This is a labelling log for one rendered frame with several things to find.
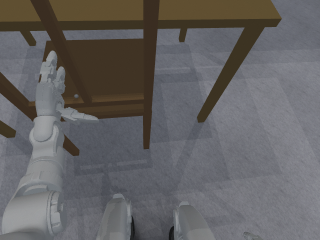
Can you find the left robot forearm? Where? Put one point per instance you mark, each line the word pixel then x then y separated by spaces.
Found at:
pixel 46 165

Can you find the chair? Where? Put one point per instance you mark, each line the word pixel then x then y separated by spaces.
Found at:
pixel 113 78

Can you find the right robot shin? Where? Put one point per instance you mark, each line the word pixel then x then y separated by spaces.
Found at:
pixel 176 235

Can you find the left robot hand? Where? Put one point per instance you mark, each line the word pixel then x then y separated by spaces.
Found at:
pixel 48 94

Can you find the robot left upper arm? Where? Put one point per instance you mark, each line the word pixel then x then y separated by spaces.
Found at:
pixel 38 216

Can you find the table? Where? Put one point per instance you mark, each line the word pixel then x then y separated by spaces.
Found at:
pixel 74 15

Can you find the right robot thigh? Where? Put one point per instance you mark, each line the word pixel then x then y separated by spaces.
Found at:
pixel 188 221

